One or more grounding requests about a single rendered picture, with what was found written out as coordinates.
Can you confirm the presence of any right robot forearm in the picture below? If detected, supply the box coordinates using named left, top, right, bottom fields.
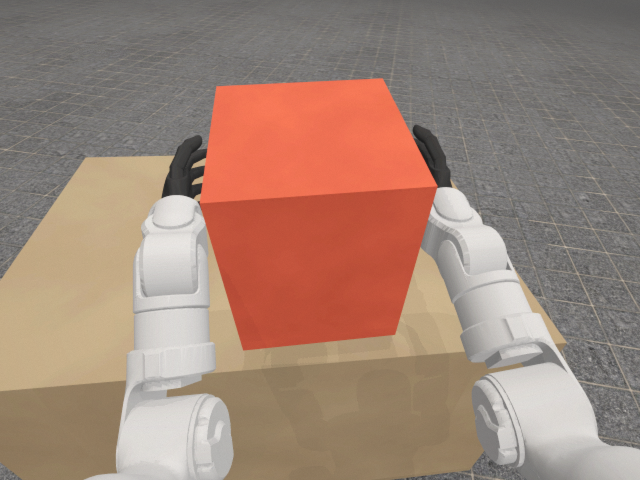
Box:
left=420, top=187, right=598, bottom=435

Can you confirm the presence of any left robot forearm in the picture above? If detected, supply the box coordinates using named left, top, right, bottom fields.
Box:
left=116, top=195, right=216, bottom=473

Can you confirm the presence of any left robot upper arm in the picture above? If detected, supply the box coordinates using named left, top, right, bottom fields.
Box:
left=84, top=393, right=234, bottom=480

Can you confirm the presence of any pedestal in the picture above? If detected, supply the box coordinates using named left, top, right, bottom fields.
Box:
left=0, top=156, right=567, bottom=480

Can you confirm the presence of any left robot hand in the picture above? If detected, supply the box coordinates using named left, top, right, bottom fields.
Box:
left=161, top=135, right=207, bottom=211

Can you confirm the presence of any right robot upper arm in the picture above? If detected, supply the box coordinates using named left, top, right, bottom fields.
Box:
left=472, top=362, right=640, bottom=480

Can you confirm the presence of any right robot hand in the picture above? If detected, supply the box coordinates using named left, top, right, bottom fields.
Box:
left=413, top=125, right=452, bottom=188

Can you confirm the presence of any carton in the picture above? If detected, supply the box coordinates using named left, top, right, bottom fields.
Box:
left=200, top=78, right=438, bottom=351

